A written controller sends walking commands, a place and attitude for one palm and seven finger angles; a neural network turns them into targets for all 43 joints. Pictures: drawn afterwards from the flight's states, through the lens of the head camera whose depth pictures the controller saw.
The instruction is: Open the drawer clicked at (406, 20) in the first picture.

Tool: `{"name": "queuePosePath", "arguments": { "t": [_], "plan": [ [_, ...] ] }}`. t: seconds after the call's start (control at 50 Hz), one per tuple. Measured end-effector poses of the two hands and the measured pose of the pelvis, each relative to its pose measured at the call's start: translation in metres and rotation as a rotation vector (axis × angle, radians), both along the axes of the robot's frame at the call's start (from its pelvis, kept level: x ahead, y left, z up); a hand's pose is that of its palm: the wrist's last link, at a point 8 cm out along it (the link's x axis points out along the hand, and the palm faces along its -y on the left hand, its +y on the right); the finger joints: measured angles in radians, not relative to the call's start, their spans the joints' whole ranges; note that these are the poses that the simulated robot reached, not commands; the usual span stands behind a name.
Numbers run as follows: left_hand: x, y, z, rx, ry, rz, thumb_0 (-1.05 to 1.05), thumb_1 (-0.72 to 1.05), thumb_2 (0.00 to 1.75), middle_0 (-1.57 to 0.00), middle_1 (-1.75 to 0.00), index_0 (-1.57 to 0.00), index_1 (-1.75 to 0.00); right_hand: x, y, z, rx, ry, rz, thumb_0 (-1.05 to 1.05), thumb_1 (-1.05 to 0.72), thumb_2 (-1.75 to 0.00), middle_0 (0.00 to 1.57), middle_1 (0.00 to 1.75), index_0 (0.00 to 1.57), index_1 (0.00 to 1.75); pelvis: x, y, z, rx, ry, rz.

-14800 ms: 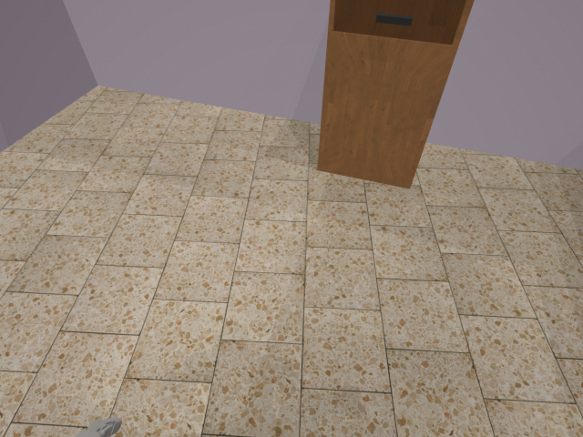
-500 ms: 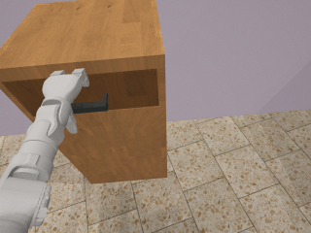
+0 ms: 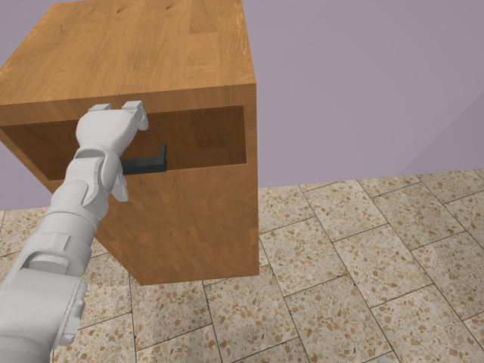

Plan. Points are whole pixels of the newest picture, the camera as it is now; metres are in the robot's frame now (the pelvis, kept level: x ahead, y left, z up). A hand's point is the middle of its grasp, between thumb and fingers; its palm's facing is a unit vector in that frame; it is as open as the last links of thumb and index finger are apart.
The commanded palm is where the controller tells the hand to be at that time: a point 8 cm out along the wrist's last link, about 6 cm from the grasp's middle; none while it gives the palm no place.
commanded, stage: move the hooked fingers above the handle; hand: left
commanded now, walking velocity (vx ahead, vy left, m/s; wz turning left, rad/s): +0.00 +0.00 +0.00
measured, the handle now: (135, 158) +0.49 +0.24 +0.04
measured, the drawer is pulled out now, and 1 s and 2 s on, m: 0.00 0.00 0.00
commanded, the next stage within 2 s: none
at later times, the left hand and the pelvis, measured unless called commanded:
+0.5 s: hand (123, 153) +0.44 +0.23 +0.10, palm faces +0.02 -0.01 -1.00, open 13.7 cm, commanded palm +0.42 +0.25 +0.16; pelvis +0.00 +0.00 +0.00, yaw +0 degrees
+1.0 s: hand (108, 160) +0.44 +0.26 +0.09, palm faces -0.04 +0.00 -1.00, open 13.8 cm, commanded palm +0.42 +0.25 +0.16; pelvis -0.01 +0.00 +0.00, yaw +1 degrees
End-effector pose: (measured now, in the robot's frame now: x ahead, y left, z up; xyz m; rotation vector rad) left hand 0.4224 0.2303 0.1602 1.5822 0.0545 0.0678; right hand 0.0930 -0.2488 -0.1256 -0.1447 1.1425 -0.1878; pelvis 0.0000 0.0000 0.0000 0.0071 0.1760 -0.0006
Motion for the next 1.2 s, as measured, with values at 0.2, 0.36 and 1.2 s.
{"name": "queuePosePath", "arguments": {
  "t": [0.2,0.36,1.2],
  "plan": [
    [-0.009,0.017,-0.013,0.003,0.08,0.011,0.0,-0.49,0.31,-0.33,-1.21,-0.32,-1.21,-0.015,-0.009,0.003,-0.037,0.019,-0.008,0.01,-0.9,-0.9,0.2,0.3,0.2,0.3,-0.004,-0.003,0.0,-0.003,-0.003,0.015],
    [-0.001,0.003,-0.006,-0.016,0.003,-0.063,0.0,-0.49,0.31,-0.36,-1.23,-0.32,-1.2,-0.019,-0.018,0.003,-0.068,0.037,-0.011,0.01,-0.9,-0.9,0.2,0.3,0.2,0.3,-0.003,0.0,-0.002,-0.006,0.01,0.023],
    [-0.002,0.016,-0.009,-0.029,-0.001,-0.033,0.0,-0.49,0.31,-0.36,-1.23,-0.32,-1.2,-0.013,-0.007,0.002,-0.046,0.024,-0.023,0.01,-0.9,-0.9,0.2,0.3,0.2,0.3,0.002,0.008,-0.002,-0.012,0.015,0.008]
  ]
}}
